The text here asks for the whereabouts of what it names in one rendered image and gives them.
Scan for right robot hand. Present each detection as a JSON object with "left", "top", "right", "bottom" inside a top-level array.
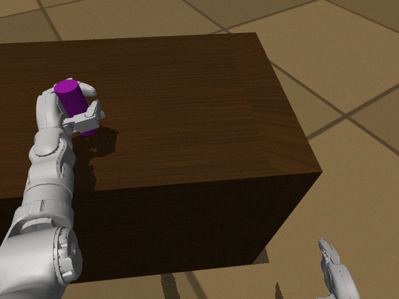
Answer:
[{"left": 316, "top": 238, "right": 360, "bottom": 299}]

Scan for can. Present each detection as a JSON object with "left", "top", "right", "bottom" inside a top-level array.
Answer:
[{"left": 54, "top": 80, "right": 97, "bottom": 136}]

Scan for left robot hand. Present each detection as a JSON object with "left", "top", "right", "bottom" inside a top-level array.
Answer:
[{"left": 36, "top": 78, "right": 106, "bottom": 138}]

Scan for left robot arm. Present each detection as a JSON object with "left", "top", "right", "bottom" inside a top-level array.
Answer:
[{"left": 0, "top": 128, "right": 83, "bottom": 299}]

